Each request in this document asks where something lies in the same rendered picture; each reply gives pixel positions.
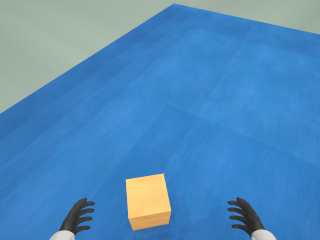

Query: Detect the right robot hand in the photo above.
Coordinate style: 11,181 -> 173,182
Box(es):
227,197 -> 265,238

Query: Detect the left robot hand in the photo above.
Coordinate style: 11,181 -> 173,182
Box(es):
59,198 -> 95,235

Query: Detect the carton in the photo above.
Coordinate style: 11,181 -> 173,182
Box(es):
126,173 -> 171,231

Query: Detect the right robot forearm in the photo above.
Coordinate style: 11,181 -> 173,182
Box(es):
251,229 -> 276,240

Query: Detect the left robot forearm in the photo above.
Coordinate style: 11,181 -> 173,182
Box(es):
50,230 -> 75,240

